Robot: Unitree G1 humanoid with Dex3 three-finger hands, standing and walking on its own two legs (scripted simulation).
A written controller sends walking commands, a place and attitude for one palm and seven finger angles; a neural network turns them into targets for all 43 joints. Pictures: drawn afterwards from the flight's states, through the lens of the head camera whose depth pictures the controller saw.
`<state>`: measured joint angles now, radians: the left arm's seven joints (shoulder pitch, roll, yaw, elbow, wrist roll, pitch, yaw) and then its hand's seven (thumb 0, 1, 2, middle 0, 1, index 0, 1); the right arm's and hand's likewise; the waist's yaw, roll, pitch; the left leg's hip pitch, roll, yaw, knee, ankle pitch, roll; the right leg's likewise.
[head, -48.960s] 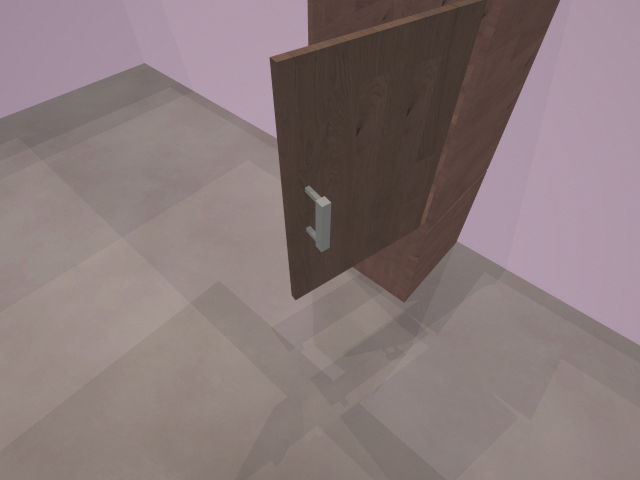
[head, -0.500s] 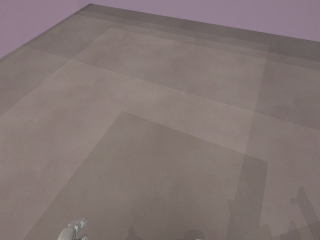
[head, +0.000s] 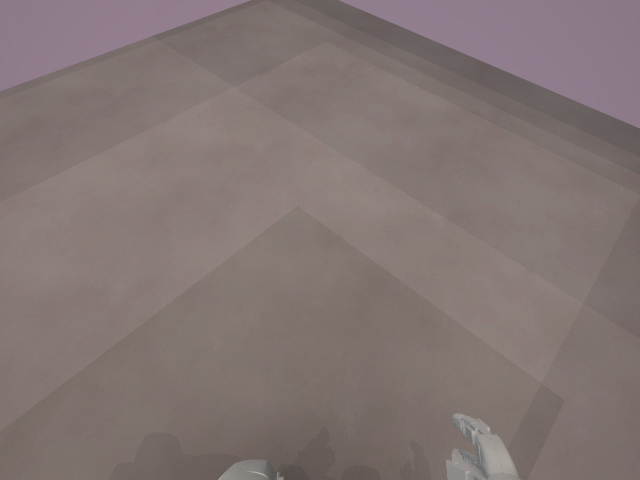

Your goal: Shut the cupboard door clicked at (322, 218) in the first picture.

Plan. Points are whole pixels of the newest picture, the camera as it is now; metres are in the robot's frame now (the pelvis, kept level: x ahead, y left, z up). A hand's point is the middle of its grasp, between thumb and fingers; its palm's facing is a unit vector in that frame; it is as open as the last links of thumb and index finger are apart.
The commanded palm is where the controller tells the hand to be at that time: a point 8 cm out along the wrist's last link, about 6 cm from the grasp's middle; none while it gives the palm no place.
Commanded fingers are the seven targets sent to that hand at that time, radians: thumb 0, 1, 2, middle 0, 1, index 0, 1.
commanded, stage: turn to face it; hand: left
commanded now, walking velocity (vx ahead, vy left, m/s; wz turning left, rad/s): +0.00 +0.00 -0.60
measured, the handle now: out of the picture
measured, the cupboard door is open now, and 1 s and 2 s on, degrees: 27 27 27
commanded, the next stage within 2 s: none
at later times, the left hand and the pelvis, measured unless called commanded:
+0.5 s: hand (211, 468) +0.14 +0.17 -0.15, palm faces -0.20 -0.95 -0.25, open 7.4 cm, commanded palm none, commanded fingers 0.00 0.90 0.90 -0.20 -0.30 -0.20 -0.30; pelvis +0.04 -0.02 +0.01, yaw -17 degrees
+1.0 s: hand (300, 369) +0.29 +0.07 -0.14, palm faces -0.58 -0.77 -0.27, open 7.4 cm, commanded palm none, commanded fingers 0.00 0.90 0.90 -0.20 -0.30 -0.20 -0.30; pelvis +0.05 -0.02 +0.00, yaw -36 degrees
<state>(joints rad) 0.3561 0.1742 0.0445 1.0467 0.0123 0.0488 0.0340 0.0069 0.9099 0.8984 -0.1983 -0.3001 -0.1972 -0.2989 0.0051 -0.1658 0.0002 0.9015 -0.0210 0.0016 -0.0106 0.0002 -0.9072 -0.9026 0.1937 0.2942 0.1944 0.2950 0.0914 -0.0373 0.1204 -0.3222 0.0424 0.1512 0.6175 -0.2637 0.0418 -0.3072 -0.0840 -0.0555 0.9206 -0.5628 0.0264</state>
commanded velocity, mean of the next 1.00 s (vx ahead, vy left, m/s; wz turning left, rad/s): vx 0.00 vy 0.00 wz -0.60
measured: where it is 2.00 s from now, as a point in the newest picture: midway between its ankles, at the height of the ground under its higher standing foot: outside the picture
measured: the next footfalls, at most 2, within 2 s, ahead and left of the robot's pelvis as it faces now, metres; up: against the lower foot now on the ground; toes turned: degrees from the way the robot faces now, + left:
right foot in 0.22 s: +0.04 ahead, -0.13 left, +0.00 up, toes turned -12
left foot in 0.58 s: +0.14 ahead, +0.10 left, +0.00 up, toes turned -19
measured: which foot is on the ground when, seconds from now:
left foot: down 0.00-0.22, up 0.24-0.56, down 0.58-0.96, up 0.98-1.00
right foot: up 0.00-0.20, down 0.22-0.58, up 0.60-0.94, down 0.96-1.00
